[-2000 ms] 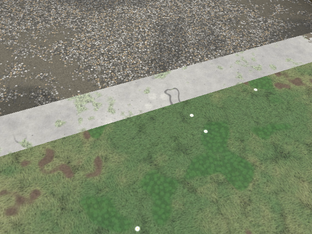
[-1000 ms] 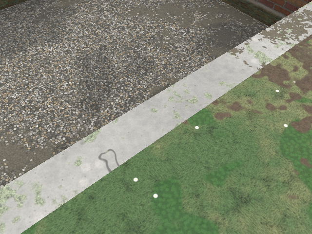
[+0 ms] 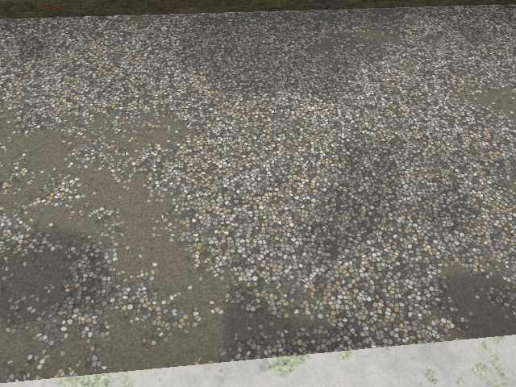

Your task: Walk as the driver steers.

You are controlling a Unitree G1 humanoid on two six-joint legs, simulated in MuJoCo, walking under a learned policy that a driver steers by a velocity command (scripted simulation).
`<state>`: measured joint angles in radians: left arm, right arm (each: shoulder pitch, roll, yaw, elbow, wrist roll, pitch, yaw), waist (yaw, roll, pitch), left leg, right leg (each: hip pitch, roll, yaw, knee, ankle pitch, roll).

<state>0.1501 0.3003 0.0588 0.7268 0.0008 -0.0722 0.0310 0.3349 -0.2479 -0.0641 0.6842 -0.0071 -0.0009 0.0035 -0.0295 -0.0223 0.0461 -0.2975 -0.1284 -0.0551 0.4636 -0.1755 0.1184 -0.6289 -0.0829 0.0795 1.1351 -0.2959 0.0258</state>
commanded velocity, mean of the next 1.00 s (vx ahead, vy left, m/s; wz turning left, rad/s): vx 0.50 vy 0.00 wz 0.46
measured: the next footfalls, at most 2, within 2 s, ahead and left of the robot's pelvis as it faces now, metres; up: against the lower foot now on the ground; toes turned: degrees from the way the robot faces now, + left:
right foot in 0.26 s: +0.31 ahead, -0.14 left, +0.00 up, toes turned +14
left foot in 0.66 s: +0.30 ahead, +0.17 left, +0.00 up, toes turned +21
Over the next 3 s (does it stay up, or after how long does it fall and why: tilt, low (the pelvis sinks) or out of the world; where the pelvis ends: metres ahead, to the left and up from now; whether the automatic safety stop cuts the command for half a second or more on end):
stays up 0.34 0.04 0.01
